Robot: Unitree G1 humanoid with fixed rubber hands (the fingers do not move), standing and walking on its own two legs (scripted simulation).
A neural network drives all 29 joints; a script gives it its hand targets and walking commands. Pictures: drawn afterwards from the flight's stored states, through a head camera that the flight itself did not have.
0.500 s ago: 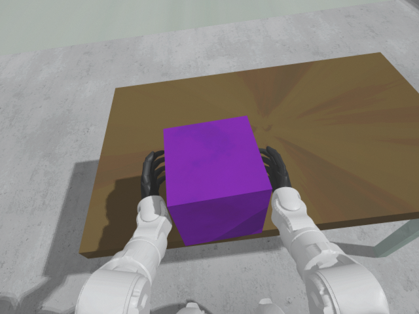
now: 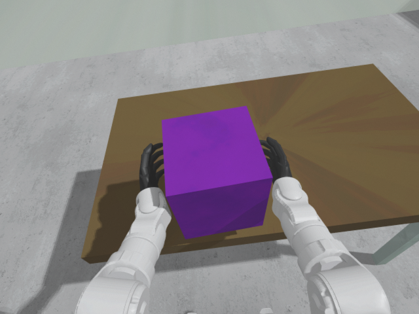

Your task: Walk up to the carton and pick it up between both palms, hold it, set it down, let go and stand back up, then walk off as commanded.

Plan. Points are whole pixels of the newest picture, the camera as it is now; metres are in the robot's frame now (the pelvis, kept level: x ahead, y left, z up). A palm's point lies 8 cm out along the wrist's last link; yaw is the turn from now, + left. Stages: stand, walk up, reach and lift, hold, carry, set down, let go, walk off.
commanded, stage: reach and lift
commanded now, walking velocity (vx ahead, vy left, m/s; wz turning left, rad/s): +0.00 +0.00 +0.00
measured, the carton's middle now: (214, 175) +0.41 +0.01 +0.04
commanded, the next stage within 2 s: none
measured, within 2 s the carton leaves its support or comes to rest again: neither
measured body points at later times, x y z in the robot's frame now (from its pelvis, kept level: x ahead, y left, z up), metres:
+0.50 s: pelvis -0.02 +0.00 +0.02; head +0.02 -0.04 +0.47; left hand +0.39 +0.14 +0.10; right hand +0.40 -0.13 +0.08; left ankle +0.02 +0.13 -0.66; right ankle +0.04 -0.11 -0.66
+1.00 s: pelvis +0.00 +0.00 +0.06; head +0.00 -0.03 +0.50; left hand +0.40 +0.15 +0.17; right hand +0.41 -0.12 +0.15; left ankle +0.02 +0.13 -0.66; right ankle +0.04 -0.11 -0.66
